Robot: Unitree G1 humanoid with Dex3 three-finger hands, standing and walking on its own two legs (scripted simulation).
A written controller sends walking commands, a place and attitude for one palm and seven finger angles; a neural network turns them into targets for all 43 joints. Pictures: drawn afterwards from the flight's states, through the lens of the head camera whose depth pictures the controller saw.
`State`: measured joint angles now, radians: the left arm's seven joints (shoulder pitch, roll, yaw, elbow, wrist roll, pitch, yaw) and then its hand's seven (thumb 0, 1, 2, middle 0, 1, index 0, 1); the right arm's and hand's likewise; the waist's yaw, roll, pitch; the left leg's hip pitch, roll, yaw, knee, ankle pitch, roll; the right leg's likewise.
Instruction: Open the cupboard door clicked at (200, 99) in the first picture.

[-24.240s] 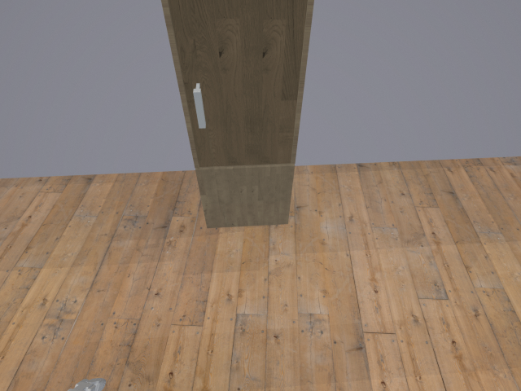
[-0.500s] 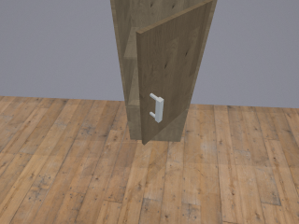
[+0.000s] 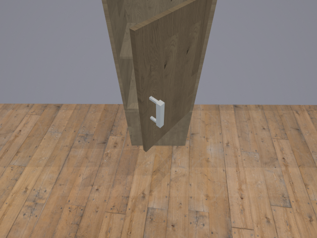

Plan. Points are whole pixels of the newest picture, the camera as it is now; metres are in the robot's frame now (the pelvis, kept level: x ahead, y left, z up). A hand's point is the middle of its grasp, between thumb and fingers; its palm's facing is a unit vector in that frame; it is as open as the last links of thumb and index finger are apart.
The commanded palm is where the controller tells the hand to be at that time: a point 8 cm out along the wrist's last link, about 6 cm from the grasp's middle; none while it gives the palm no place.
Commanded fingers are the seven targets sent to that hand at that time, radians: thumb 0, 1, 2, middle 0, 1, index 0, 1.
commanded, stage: walk to a spot facing it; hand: left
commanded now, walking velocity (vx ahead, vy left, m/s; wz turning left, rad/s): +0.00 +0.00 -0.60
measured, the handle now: (156, 112) +0.54 +0.05 -0.07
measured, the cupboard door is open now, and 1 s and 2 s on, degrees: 48 48 48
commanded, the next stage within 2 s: none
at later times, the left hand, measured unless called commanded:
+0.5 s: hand out of the picture +0.08 +0.16 -0.15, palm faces -0.20 -0.93 -0.30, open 7.4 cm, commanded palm none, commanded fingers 0.00 0.90 0.90 -0.20 -0.30 -0.20 -0.30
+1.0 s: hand (122, 201) +0.25 +0.13 -0.17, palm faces -0.52 -0.83 -0.22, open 7.4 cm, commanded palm none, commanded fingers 0.00 0.90 0.90 -0.20 -0.30 -0.20 -0.30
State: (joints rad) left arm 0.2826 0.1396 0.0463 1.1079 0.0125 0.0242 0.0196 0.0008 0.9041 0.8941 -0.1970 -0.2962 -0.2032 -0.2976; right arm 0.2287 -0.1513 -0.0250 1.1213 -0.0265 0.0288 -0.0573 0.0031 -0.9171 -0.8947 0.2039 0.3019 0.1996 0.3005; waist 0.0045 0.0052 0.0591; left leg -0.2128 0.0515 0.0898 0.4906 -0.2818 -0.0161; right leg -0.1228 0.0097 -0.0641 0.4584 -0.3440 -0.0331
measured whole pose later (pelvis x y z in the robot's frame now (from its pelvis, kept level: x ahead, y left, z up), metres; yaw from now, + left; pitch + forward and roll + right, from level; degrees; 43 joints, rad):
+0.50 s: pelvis +0.00 -0.04 +0.00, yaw -17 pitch +3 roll +2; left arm 0.25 0.19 0.07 0.95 0.02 0.02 0.02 0.00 0.90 0.89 -0.20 -0.30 -0.20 -0.30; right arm 0.07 -0.22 -0.06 0.93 -0.02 0.06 -0.04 0.00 -0.91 -0.89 0.20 0.30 0.20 0.30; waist 0.03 0.01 0.10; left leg -0.48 0.03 -0.01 1.07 -0.42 -0.06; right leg -0.22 0.09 0.11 0.48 -0.29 -0.10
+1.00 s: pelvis +0.06 -0.01 +0.00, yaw -35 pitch +3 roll -3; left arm 0.16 0.29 0.09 0.89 0.02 0.05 -0.03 0.01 0.91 0.89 -0.19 -0.30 -0.20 -0.30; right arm 0.19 -0.20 -0.01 0.87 -0.03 0.01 -0.04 0.00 -0.91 -0.89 0.21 0.30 0.20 0.30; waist 0.03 -0.03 0.12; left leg -0.25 0.07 0.06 0.50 -0.29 0.01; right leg -0.49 0.01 0.00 1.04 -0.49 0.05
